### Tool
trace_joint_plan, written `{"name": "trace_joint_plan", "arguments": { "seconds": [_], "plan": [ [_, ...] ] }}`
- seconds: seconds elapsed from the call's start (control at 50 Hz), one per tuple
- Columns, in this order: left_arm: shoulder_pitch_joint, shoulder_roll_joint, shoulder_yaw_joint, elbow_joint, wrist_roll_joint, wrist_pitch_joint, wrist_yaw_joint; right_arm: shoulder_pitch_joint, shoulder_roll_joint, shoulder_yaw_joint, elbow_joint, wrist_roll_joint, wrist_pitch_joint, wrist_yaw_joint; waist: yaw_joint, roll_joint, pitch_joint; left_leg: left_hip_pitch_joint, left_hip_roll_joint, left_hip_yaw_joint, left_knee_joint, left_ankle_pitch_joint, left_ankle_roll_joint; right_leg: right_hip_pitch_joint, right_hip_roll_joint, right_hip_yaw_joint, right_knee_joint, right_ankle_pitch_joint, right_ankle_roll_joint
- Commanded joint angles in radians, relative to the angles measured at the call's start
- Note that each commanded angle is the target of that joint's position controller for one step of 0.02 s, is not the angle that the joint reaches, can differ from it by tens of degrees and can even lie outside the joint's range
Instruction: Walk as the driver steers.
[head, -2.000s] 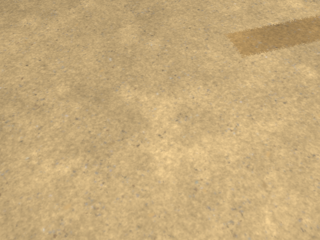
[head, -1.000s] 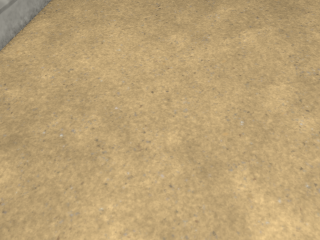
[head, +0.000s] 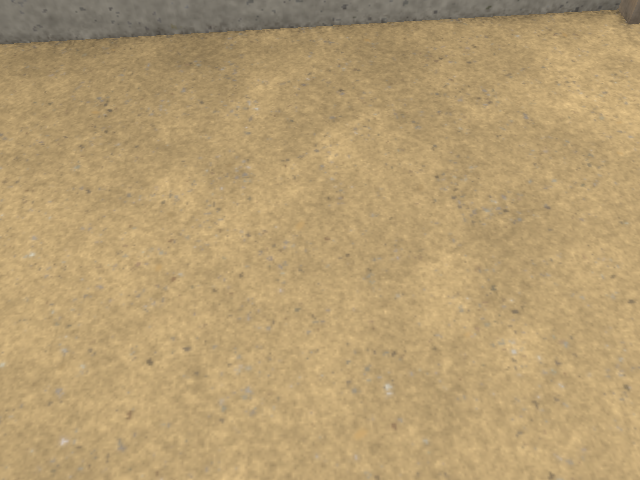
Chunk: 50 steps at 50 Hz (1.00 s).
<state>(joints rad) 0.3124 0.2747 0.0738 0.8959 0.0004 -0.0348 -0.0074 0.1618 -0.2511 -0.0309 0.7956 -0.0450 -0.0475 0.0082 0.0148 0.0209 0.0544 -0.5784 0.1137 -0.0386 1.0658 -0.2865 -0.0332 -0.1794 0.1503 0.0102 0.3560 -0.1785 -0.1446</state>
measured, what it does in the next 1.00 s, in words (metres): walks ahead, turning right: left foot, then right foot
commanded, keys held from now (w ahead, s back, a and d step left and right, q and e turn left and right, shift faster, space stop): w+e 0.30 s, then no key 0.70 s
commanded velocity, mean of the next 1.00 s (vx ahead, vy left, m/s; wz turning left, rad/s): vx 0.26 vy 0.00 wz -0.31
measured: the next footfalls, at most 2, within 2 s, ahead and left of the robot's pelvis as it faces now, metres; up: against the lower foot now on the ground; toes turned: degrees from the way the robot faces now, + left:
left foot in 0.28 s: +0.39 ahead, +0.12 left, +0.00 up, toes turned -16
right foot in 0.72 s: +0.38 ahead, -0.10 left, +0.00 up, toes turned -15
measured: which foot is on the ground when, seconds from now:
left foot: up 0.00-0.26, down 0.28-1.00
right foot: down 0.00-0.30, up 0.32-0.70, down 0.72-1.00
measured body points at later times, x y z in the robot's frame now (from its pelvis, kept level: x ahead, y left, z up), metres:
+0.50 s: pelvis +0.26 +0.05 +0.00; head +0.30 +0.06 +0.45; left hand +0.42 +0.29 -0.13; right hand +0.28 -0.24 -0.11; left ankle +0.31 +0.14 -0.74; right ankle +0.21 -0.07 -0.66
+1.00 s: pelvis +0.33 +0.00 +0.00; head +0.33 +0.00 +0.45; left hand +0.51 +0.20 -0.13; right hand +0.30 -0.24 -0.15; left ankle +0.35 +0.13 -0.74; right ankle +0.34 -0.09 -0.74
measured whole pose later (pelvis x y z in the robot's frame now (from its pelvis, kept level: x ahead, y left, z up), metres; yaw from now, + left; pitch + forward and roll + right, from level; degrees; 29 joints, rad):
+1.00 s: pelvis +0.33 +0.00 +0.00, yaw -16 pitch -1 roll +0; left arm 0.16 0.19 -0.01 0.92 0.01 0.00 0.03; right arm 0.28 -0.22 -0.01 0.98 -0.02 0.01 -0.02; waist -0.02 0.01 0.02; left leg -0.15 0.02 0.01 0.43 -0.26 -0.02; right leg -0.23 0.06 0.00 0.41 -0.17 -0.05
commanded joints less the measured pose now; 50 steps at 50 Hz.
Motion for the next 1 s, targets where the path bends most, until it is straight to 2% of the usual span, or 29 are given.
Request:
{"name": "trace_joint_plan", "arguments": {
  "seconds": [0.02, 0.1, 0.18, 0.22, 0.26, 0.28, 0.3, 0.32, 0.34, 0.36, 0.38, 0.4, 0.44, 0.48, 0.52, 0.58, 0.64, 0.68, 0.7, 0.72, 0.74, 0.76, 0.78, 0.82, 0.86, 0.9, 0.94, 0.96, 1.0],
  "plan": [
    [0.028, 0.146, 0.032, -0.056, -0.001, -0.023, 0.002, -0.003, -0.072, -0.015, -0.061, -0.003, 0.015, 0.004, -0.012, -0.046, -0.016, -0.042, -0.005, 0.039, -0.12, 0.108, -0.031, -0.008, -0.251, 0.25, -0.162, 0.293, -0.135],
    [0.104, 0.15, 0.035, -0.05, 0.0, -0.017, 0.003, -0.144, -0.073, -0.008, -0.109, 0.007, 0.011, 0.01, 0.051, -0.076, -0.017, -0.072, -0.034, 0.035, -0.304, 0.245, -0.031, 0.077, -0.237, 0.273, -0.13, 0.305, -0.094],
    [0.149, 0.162, 0.037, -0.051, 0.014, -0.013, 0.012, -0.238, -0.085, -0.002, -0.152, 0.016, -0.004, 0.014, 0.083, -0.086, -0.018, -0.057, -0.075, 0.03, -0.423, 0.242, -0.013, 0.166, -0.262, 0.321, -0.06, 0.399, -0.084],
    [0.12, 0.178, 0.041, -0.066, 0.018, -0.013, 0.02, -0.203, -0.107, -0.006, -0.155, 0.019, -0.012, 0.012, 0.052, -0.099, -0.022, 0.039, -0.091, 0.011, -0.495, 0.197, 0.009, 0.162, -0.276, 0.355, -0.017, 0.423, -0.057],
    [0.057, 0.198, 0.045, -0.087, 0.019, -0.019, 0.018, -0.041, -0.147, -0.022, -0.109, 0.021, -0.024, -0.001, -0.03, -0.099, -0.076, 0.291, -0.136, 0.026, -0.56, 0.123, 0.042, 0.093, -0.251, 0.358, 0.109, 0.534, -0.016],
    [0.042, 0.185, 0.04, -0.089, 0.01, -0.027, 0.009, 0.094, -0.179, -0.036, -0.076, 0.013, -0.038, -0.013, -0.102, -0.039, -0.149, 0.489, -0.101, 0.0, -0.625, 0.14, 0.072, 0.029, -0.184, 0.309, 0.297, 0.51, 0.01],
    [0.052, 0.104, 0.017, -0.122, 0.0, -0.037, 0.001, 0.259, -0.256, -0.053, -0.072, -0.01, -0.043, -0.032, -0.155, 0.077, -0.309, 0.721, 0.14, -0.237, -0.659, -0.082, 0.122, -0.09, -0.118, 0.221, 0.581, 0.238, 0.034],
    [0.174, 0.045, 0.006, -0.147, -0.022, -0.032, 0.004, 0.217, -0.33, -0.069, -0.078, -0.018, -0.029, -0.034, -0.06, 0.312, -0.353, 0.851, 0.35, -0.686, -0.783, -0.024, 0.234, -0.374, 0.031, 0.113, 0.797, -0.399, 0.065],
    [0.179, 0.123, 0.013, -0.103, 0.013, -0.014, 0.017, 0.153, -0.239, -0.057, -0.087, 0.003, -0.019, -0.027, -0.03, 0.144, -0.245, 0.737, 0.328, -0.677, -0.762, 0.037, 0.253, -0.434, -0.065, 0.123, 0.888, -0.349, 0.062],
    [0.126, 0.126, 0.017, -0.093, 0.02, -0.007, 0.013, 0.099, -0.15, -0.035, -0.097, 0.015, -0.02, -0.022, -0.025, 0.031, -0.14, 0.617, 0.28, -0.493, -0.745, 0.24, 0.247, -0.408, -0.088, 0.114, 0.889, -0.272, 0.073],
    [0.091, 0.105, 0.014, -0.096, 0.021, -0.003, 0.01, 0.075, -0.106, -0.022, -0.09, 0.017, -0.024, -0.016, -0.015, -0.006, -0.095, 0.539, 0.228, -0.34, -0.74, 0.476, 0.234, -0.38, -0.109, 0.103, 0.857, -0.24, 0.088],
    [0.073, 0.093, 0.013, -0.1, 0.029, 0.007, 0.005, 0.08, -0.09, -0.015, -0.078, 0.021, -0.03, -0.016, -0.009, 0.036, -0.088, 0.504, 0.187, -0.235, -0.74, 0.632, 0.217, -0.357, -0.127, 0.096, 0.821, -0.233, 0.099],
    [0.077, 0.073, 0.01, -0.103, 0.033, 0.026, -0.006, 0.098, -0.097, -0.013, -0.049, 0.028, -0.045, -0.01, 0.005, 0.104, -0.098, 0.461, 0.141, -0.12, -0.743, 0.855, 0.211, -0.31, -0.109, 0.083, 0.787, -0.212, 0.121],
    [0.063, 0.064, 0.005, -0.108, 0.025, 0.034, -0.011, 0.103, -0.113, -0.017, -0.032, 0.03, -0.052, -0.007, 0.017, 0.109, -0.121, 0.462, 0.136, -0.069, -0.751, 0.926, 0.226, -0.308, -0.091, 0.084, 0.74, -0.177, 0.134],
    [0.024, 0.049, -0.006, -0.117, 0.027, 0.04, -0.014, 0.089, -0.117, -0.016, -0.023, 0.027, -0.045, -0.007, 0.022, 0.106, -0.121, 0.448, 0.125, -0.02, -0.762, 0.906, 0.227, -0.302, -0.098, 0.068, 0.629, -0.134, 0.143],
    [-0.056, 0.022, -0.03, -0.129, 0.027, 0.043, -0.019, 0.085, -0.122, -0.014, -0.005, 0.029, -0.031, -0.006, 0.004, 0.131, -0.119, 0.393, 0.087, 0.053, -0.765, 0.847, 0.205, -0.19, -0.12, 0.008, 0.415, -0.029, 0.144],
    [-0.103, 0.032, -0.039, -0.129, 0.025, 0.04, -0.012, 0.131, -0.139, -0.021, 0.027, 0.033, -0.015, -0.002, -0.023, 0.13, -0.12, 0.411, 0.098, 0.029, -0.73, 0.752, 0.201, -0.122, -0.123, -0.022, 0.291, -0.002, 0.134],
    [-0.094, 0.029, -0.043, -0.118, 0.029, 0.028, -0.005, 0.125, -0.139, -0.023, 0.038, 0.042, -0.003, -0.006, -0.006, 0.1, -0.104, 0.392, 0.098, 0.006, -0.681, 0.601, 0.179, -0.044, -0.128, -0.028, 0.152, 0.054, 0.111],
    [-0.085, 0.038, -0.044, -0.109, 0.035, 0.018, 0.0, 0.138, -0.128, -0.02, 0.045, 0.04, 0.001, -0.009, 0.003, 0.059, -0.1, 0.367, 0.075, 0.002, -0.642, 0.478, 0.144, 0.027, -0.142, 0.0, 0.047, 0.13, 0.099],
    [-0.063, 0.086, -0.036, -0.103, 0.043, 0.008, 0.009, 0.178, -0.1, -0.012, 0.046, 0.029, 0.003, -0.011, -0.005, -0.033, -0.131, 0.325, 0.035, 0.024, -0.58, 0.288, 0.101, 0.125, -0.258, 0.118, 0.017, 0.317, 0.083],
    [-0.058, 0.144, -0.032, -0.113, 0.042, 0.004, 0.017, 0.263, -0.045, 0.0, 0.041, 0.02, 0.01, -0.012, -0.058, -0.19, -0.16, 0.259, -0.051, 0.084, -0.481, -0.129, 0.066, 0.192, -0.457, 0.305, 0.04, 0.643, 0.018],
    [-0.061, 0.105, -0.037, -0.099, 0.008, 0.015, 0.028, 0.279, -0.034, 0.007, 0.076, 0.045, 0.038, -0.024, -0.019, -0.238, -0.197, 0.306, -0.094, 0.066, -0.456, -0.257, 0.062, 0.111, -0.486, 0.346, 0.004, 0.537, -0.102],
    [-0.089, 0.074, -0.046, -0.099, 0.01, 0.02, 0.03, 0.233, -0.072, 0.0, 0.074, 0.045, 0.055, -0.031, -0.018, -0.196, -0.125, 0.281, -0.1, 0.051, -0.439, -0.265, 0.057, 0.064, -0.45, 0.349, -0.04, 0.394, -0.104],
    [-0.15, 0.043, -0.062, -0.091, 0.022, 0.025, 0.038, 0.176, -0.068, -0.003, 0.078, 0.041, 0.069, -0.031, -0.034, -0.173, -0.09, 0.306, -0.1, 0.036, -0.471, -0.192, 0.047, 0.013, -0.38, 0.281, -0.078, 0.27, -0.052],
    [-0.19, 0.05, -0.06, -0.079, 0.014, 0.025, 0.044, 0.213, -0.043, 0.003, 0.115, 0.035, 0.072, -0.03, -0.066, -0.156, -0.099, 0.403, -0.104, 0.046, -0.564, -0.047, 0.034, -0.027, -0.321, 0.202, -0.072, 0.227, 0.0],
    [-0.182, 0.051, -0.057, -0.057, 0.002, 0.026, 0.042, 0.219, -0.038, 0.009, 0.143, 0.028, 0.067, -0.032, -0.064, -0.117, -0.099, 0.476, -0.085, 0.032, -0.668, 0.092, 0.026, -0.058, -0.282, 0.177, -0.069, 0.053, 0.044],
    [-0.161, 0.045, -0.054, -0.031, -0.002, 0.032, 0.037, 0.178, -0.07, 0.006, 0.149, 0.024, 0.06, -0.03, -0.032, -0.075, -0.013, 0.412, -0.042, -0.014, -0.704, 0.074, 0.031, -0.094, -0.241, 0.168, -0.098, -0.127, 0.078],
    [-0.15, 0.048, -0.05, -0.016, 0.002, 0.033, 0.035, 0.169, -0.074, 0.004, 0.162, 0.027, 0.058, -0.028, -0.024, -0.033, 0.025, 0.364, -0.041, -0.018, -0.708, 0.058, 0.036, -0.072, -0.233, 0.16, -0.093, -0.104, 0.079],
    [-0.123, 0.045, -0.047, 0.018, 0.006, 0.027, 0.036, 0.167, -0.051, 0.007, 0.183, 0.03, 0.051, -0.03, -0.022, 0.005, 0.011, 0.37, -0.033, -0.023, -0.728, 0.093, 0.04, -0.021, -0.232, 0.15, -0.054, 0.016, 0.071]
  ]
}}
